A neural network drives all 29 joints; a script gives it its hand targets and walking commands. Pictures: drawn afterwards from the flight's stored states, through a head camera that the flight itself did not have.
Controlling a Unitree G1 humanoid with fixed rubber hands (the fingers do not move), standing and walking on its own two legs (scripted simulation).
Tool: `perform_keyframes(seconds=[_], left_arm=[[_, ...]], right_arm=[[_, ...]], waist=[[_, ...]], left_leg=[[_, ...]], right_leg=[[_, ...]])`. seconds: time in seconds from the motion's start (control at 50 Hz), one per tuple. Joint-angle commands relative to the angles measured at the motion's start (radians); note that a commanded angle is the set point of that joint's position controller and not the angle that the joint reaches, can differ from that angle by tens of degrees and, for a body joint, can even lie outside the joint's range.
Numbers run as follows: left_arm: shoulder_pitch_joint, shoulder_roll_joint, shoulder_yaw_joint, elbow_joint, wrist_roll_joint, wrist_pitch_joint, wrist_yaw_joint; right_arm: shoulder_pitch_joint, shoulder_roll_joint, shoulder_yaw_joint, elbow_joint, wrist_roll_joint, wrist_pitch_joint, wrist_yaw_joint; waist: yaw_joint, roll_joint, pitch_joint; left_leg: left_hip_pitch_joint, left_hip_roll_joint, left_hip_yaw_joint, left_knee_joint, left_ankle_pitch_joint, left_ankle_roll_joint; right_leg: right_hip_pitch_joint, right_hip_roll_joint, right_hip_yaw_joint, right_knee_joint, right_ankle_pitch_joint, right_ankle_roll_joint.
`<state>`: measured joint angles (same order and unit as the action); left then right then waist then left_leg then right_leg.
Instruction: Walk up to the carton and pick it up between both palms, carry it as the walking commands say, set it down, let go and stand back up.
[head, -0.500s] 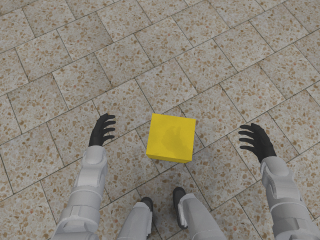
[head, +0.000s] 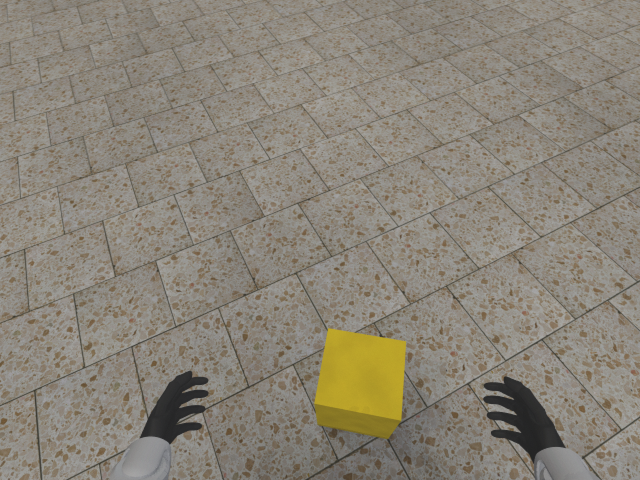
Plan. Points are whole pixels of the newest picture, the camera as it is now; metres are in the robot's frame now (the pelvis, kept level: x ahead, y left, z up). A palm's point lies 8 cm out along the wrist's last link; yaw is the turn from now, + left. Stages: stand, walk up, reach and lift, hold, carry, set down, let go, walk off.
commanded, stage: let go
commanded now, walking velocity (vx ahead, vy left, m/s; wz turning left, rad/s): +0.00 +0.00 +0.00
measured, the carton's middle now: (359, 385) +0.38 -0.06 -0.64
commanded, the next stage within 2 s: stand in 0.36 s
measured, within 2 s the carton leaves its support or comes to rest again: neither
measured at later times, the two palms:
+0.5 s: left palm (135, 454) +0.15 +0.26 -0.07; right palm (546, 448) +0.16 -0.25 -0.08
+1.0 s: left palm out of the picture +0.10 +0.28 -0.08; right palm (590, 470) +0.13 -0.30 -0.10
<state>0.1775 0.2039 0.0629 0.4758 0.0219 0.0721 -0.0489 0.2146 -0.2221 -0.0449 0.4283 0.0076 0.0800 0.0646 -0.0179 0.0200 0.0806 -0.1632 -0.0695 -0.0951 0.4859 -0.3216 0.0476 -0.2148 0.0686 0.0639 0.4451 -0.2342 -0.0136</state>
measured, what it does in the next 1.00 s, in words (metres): stands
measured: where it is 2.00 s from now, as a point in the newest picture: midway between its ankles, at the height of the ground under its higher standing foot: outside the picture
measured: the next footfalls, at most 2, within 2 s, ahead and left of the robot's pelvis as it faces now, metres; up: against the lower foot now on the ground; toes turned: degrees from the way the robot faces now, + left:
none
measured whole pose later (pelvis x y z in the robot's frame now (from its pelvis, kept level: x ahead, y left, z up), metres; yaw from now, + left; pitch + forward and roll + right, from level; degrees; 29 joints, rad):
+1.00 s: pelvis +0.01 -0.02 +0.00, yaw +1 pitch -1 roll +0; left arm 0.21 0.34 0.05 0.85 0.03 0.01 0.03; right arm 0.20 -0.34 -0.02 0.79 -0.03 0.00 -0.03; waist 0.02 0.04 -0.01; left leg -0.09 -0.07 -0.11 0.42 -0.31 0.03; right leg -0.17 0.07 0.05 0.45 -0.26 -0.04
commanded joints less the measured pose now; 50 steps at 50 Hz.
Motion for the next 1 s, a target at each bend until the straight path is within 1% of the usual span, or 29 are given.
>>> perform_keyframes(seconds=[0.0, 0.02, 0.04, 0.06, 0.08, 0.1, 0.12, 0.14, 0.16, 0.18, 0.2, 0.26, 0.3, 0.32, 0.34, 0.36, 0.44, 0.46, 0.52, 0.56, 0.58, 0.6, 0.7, 0.78, 0.84, 0.86, 0.9, 0.96, 0.98], left_arm=[[-0.014, 0.082, 0.002, -0.183, -0.021, -0.012, -0.005], [0.022, 0.060, -0.019, -0.169, -0.031, -0.017, -0.004], [0.021, 0.074, -0.023, -0.163, -0.051, -0.003, -0.016], [-0.007, 0.097, -0.014, -0.183, -0.042, -0.004, -0.017], [0.020, 0.094, -0.028, -0.168, -0.066, 0.012, -0.016], [0.010, 0.089, -0.032, -0.178, -0.060, 0.010, -0.018], [0.012, 0.086, -0.038, -0.171, -0.058, 0.011, -0.013], [-0.021, 0.117, -0.015, -0.190, -0.053, 0.009, -0.011], [-0.021, 0.108, -0.029, -0.193, -0.057, 0.012, -0.009], [-0.042, 0.106, -0.023, -0.210, -0.049, 0.015, 0.000], [-0.024, 0.109, -0.035, -0.203, -0.055, 0.014, 0.005], [-0.001, 0.096, -0.044, -0.194, -0.044, 0.001, 0.022], [0.072, 0.094, -0.043, -0.122, -0.055, 0.012, 0.038], [0.060, 0.100, -0.043, -0.127, -0.047, 0.002, 0.046], [0.078, 0.110, -0.030, -0.102, -0.056, 0.003, 0.049], [0.031, 0.223, 0.015, 0.003, 0.021, -0.017, 0.062], [0.006, 0.231, 0.016, 0.050, 0.045, -0.050, 0.077], [-0.006, 0.230, 0.016, 0.063, 0.040, -0.058, 0.075], [-0.034, 0.245, 0.017, 0.109, 0.024, -0.075, 0.070], [-0.020, 0.220, 0.023, 0.126, 0.015, -0.082, 0.071], [0.007, 0.231, 0.018, 0.149, 0.011, -0.083, 0.073], [0.004, 0.224, 0.010, 0.162, 0.013, -0.086, 0.071], [-0.016, 0.291, 0.030, 0.193, 0.009, -0.084, 0.081], [-0.002, 0.316, 0.038, 0.240, 0.012, -0.084, 0.087], [0.002, 0.311, 0.031, 0.283, 0.016, -0.082, 0.080], [0.012, 0.306, 0.028, 0.289, 0.011, -0.087, 0.081], [0.004, 0.324, 0.028, 0.300, 0.009, -0.082, 0.081], [-0.031, 0.324, 0.034, 0.316, 0.011, -0.088, 0.087], [-0.011, 0.313, 0.030, 0.320, 0.005, -0.081, 0.083]], right_arm=[[-0.002, -0.097, -0.030, -0.115, 0.022, -0.001, 0.015], [-0.023, -0.102, -0.051, -0.144, 0.000, -0.012, 0.011], [0.014, -0.106, -0.067, -0.133, -0.005, -0.011, 0.007], [0.012, -0.105, -0.051, -0.121, -0.008, 0.010, 0.002], [0.008, -0.108, -0.061, -0.122, -0.017, 0.016, 0.001], [0.023, -0.116, -0.080, -0.103, -0.023, 0.019, -0.002], [-0.018, -0.113, -0.078, -0.135, -0.025, 0.020, 0.000], [-0.020, -0.127, -0.090, -0.144, -0.034, 0.034, -0.001], [-0.019, -0.118, -0.075, -0.141, -0.035, 0.049, -0.006], [-0.044, -0.124, -0.083, -0.143, -0.040, 0.049, -0.002], [-0.029, -0.122, -0.075, -0.138, -0.036, 0.067, -0.004], [-0.059, -0.117, -0.053, -0.144, -0.033, 0.096, -0.011], [-0.044, -0.120, -0.049, -0.120, -0.037, 0.109, -0.026], [-0.032, -0.123, -0.032, -0.111, -0.034, 0.111, -0.033], [-0.052, -0.119, -0.040, -0.138, -0.044, 0.117, -0.036], [-0.085, -0.211, -0.062, 0.001, -0.030, 0.037, -0.068], [-0.058, -0.199, -0.057, 0.054, -0.040, -0.035, -0.089], [-0.118, -0.203, -0.054, 0.060, -0.048, -0.050, -0.080], [-0.086, -0.223, -0.050, 0.111, -0.041, -0.080, -0.085], [-0.100, -0.218, -0.035, 0.137, -0.048, -0.083, -0.083], [-0.098, -0.212, -0.037, 0.140, -0.046, -0.082, -0.086], [-0.051, -0.232, -0.046, 0.161, -0.045, -0.085, -0.090], [-0.104, -0.239, -0.032, 0.196, -0.045, -0.089, -0.095], [-0.063, -0.269, -0.027, 0.239, -0.042, -0.092, -0.096], [-0.034, -0.269, -0.015, 0.283, -0.042, -0.100, -0.100], [-0.032, -0.284, -0.015, 0.290, -0.040, -0.098, -0.096], [-0.034, -0.267, -0.009, 0.286, -0.045, -0.094, -0.097], [-0.056, -0.273, -0.007, 0.301, -0.035, -0.103, -0.095], [-0.075, -0.302, -0.008, 0.303, -0.044, -0.108, -0.093]], waist=[[0.009, 0.048, -0.119], [0.020, 0.020, -0.149], [-0.007, -0.042, -0.136], [0.010, -0.016, -0.068], [0.015, -0.064, -0.069], [-0.009, -0.002, -0.091], [0.008, -0.029, -0.069], [0.000, -0.018, -0.063], [-0.006, 0.002, -0.024], [0.018, 0.035, -0.077], [0.008, 0.056, -0.006], [0.039, 0.095, -0.097], [0.041, 0.045, -0.114], [0.058, 0.088, -0.130], [0.043, 0.008, -0.149], [0.041, 0.074, -0.130], [0.016, -0.009, -0.083], [0.030, 0.021, -0.096], [0.007, -0.063, -0.111], [0.027, 0.020, -0.138], [0.030, -0.026, -0.146], [0.013, -0.018, -0.167], [0.031, -0.071, -0.173], [0.014, -0.010, -0.137], [0.034, -0.018, -0.115], [0.024, -0.006, -0.086], [0.027, -0.049, -0.087], [0.016, -0.005, -0.105], [0.043, -0.027, -0.112]], left_leg=[[-0.019, 0.095, 0.003, -0.109, 0.395, -0.063], [-0.031, 0.085, 0.006, -0.097, 0.457, -0.075], [-0.022, 0.092, 0.006, -0.093, 0.387, -0.067], [-0.055, 0.084, 0.014, -0.117, 0.321, -0.053], [-0.059, 0.092, 0.017, -0.123, 0.339, -0.059], [-0.013, 0.098, 0.006, -0.113, 0.349, -0.071], [0.001, 0.096, 0.004, -0.110, 0.385, -0.071], [-0.031, 0.104, -0.002, -0.111, 0.361, -0.064], [-0.008, 0.097, 0.009, -0.122, 0.288, -0.062], [0.002, 0.100, 0.003, -0.105, 0.350, -0.082], [-0.025, 0.112, -0.003, -0.126, 0.301, -0.069], [-0.008, 0.126, -0.008, -0.090, 0.485, -0.075], [0.033, 0.131, -0.006, -0.058, 0.544, -0.083], [0.032, 0.125, 0.002, -0.045, 0.609, -0.085], [0.033, 0.121, 0.000, -0.035, 0.568, -0.074], [-0.053, 0.087, -0.001, -0.032, 0.396, -0.086], [-0.037, 0.113, -0.078, -0.103, 0.103, -0.056], [-0.056, 0.108, -0.083, -0.103, 0.076, -0.045], [-0.024, 0.122, -0.094, -0.091, 0.204, -0.040], [-0.011, 0.118, -0.074, -0.067, 0.330, -0.043], [0.016, 0.120, -0.081, -0.055, 0.320, -0.031], [0.031, 0.112, -0.068, -0.045, 0.353, -0.037], [0.016, 0.113, -0.077, -0.078, 0.297, -0.042], [0.016, 0.109, -0.064, -0.076, 0.304, -0.042], [0.002, 0.112, -0.095, -0.110, 0.234, -0.044], [-0.007, 0.109, -0.092, -0.101, 0.223, -0.036], [0.012, 0.118, -0.082, -0.103, 0.257, -0.033], [0.012, 0.110, -0.082, -0.114, 0.256, -0.041], [0.002, 0.108, -0.081, -0.107, 0.258, -0.038]], right_leg=[[0.203, -0.014, -0.040, -0.003, 0.214, 0.034], [0.227, -0.009, -0.032, -0.001, 0.258, 0.027], [0.217, -0.023, -0.024, -0.017, 0.236, 0.022], [0.225, -0.017, -0.025, -0.015, 0.218, 0.025], [0.248, -0.010, -0.031, -0.006, 0.209, 0.026], [0.222, -0.017, -0.025, -0.010, 0.194, 0.019], [0.193, -0.008, -0.036, -0.010, 0.165, 0.019], [0.192, -0.016, -0.043, -0.007, 0.151, 0.015], [0.161, -0.014, -0.040, -0.010, 0.105, 0.010], [0.173, -0.020, -0.044, 0.007, 0.106, 0.008], [0.138, -0.014, -0.043, 0.007, 0.068, 0.006], [0.146, -0.009, -0.035, 0.056, 0.116, 0.006], [0.102, -0.014, -0.028, 0.058, 0.115, 0.001], [0.112, -0.004, -0.018, 0.071, 0.147, -0.005], [0.094, -0.015, -0.013, 0.062, 0.147, -0.006], [0.074, -0.091, 0.013, 0.067, 0.213, 0.017], [-0.012, -0.087, 0.037, 0.038, 0.029, 0.005], [-0.012, -0.088, 0.050, 0.028, 0.040, 0.001], [-0.002, -0.099, 0.072, 0.034, 0.145, -0.007], [0.023, -0.106, 0.080, 0.050, 0.215, -0.020], [0.023, -0.116, 0.081, 0.042, 0.232, -0.017], [0.037, -0.117, 0.081, 0.042, 0.257, -0.022], [0.093, -0.133, 0.093, 0.015, 0.277, -0.020], [0.083, -0.138, 0.114, -0.007, 0.310, -0.016], [0.106, -0.149, 0.139, -0.043, 0.227, -0.018], [0.086, -0.151, 0.152, -0.052, 0.233, -0.023], [0.088, -0.154, 0.142, -0.049, 0.304, -0.021], [0.116, -0.149, 0.143, -0.057, 0.290, -0.011], [0.128, -0.144, 0.127, -0.059, 0.279, -0.007]])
